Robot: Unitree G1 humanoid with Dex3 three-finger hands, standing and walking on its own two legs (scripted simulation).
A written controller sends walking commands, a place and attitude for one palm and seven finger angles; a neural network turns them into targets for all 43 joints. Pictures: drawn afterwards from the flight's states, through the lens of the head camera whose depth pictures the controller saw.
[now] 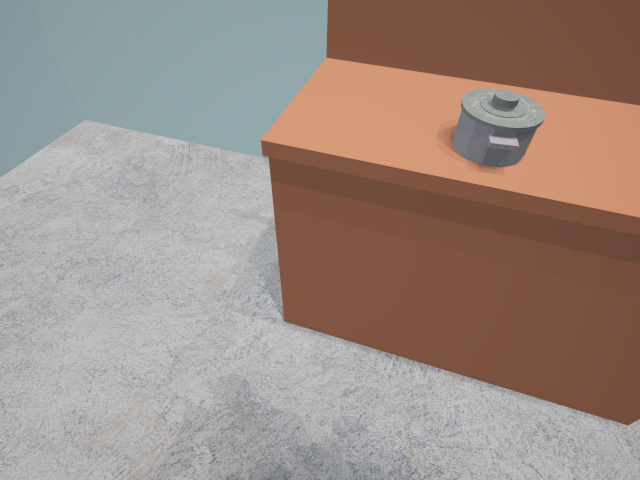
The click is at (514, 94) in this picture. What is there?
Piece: lid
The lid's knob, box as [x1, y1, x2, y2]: [492, 90, 519, 107]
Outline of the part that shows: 495,92 492,101 495,104 502,107 514,107 519,98 519,96 516,93 509,90 498,90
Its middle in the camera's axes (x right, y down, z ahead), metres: +0.36 -0.27 +0.75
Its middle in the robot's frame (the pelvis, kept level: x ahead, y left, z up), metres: +0.77 -0.32 +0.12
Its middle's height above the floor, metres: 0.90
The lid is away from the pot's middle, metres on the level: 0.00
